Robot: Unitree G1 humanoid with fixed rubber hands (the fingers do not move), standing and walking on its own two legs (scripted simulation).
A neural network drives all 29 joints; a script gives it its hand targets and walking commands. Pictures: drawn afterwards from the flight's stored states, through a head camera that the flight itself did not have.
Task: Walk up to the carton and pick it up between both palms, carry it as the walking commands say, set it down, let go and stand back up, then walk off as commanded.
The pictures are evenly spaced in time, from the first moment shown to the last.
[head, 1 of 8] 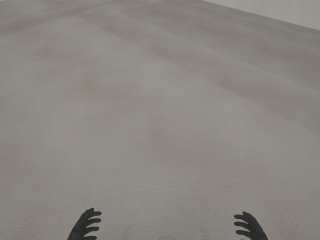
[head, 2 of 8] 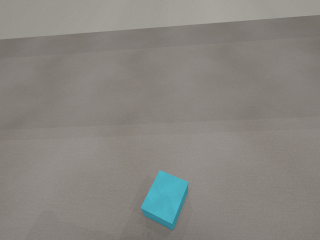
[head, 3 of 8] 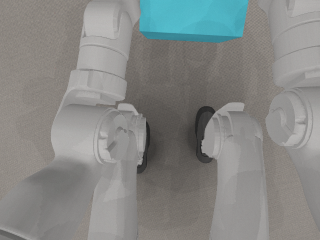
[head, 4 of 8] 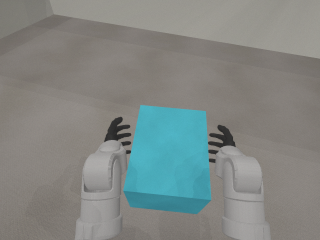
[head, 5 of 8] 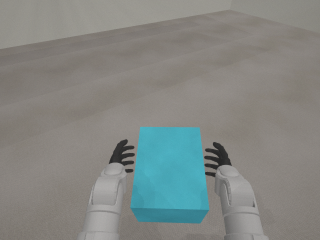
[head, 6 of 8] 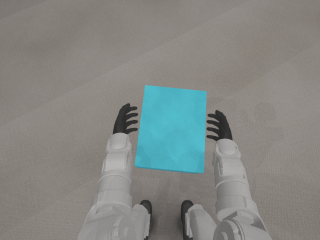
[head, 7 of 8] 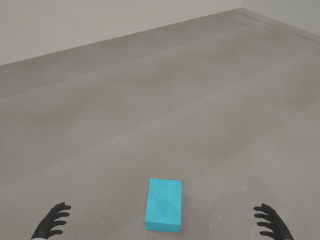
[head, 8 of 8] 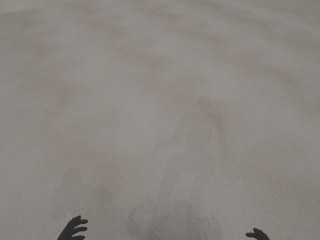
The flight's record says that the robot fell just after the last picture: no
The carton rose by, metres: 0.72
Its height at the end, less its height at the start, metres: +0.00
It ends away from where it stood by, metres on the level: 3.34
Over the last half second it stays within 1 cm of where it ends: yes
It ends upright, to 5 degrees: yes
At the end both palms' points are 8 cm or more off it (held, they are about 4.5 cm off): yes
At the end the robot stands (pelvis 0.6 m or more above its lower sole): yes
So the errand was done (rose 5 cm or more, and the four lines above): yes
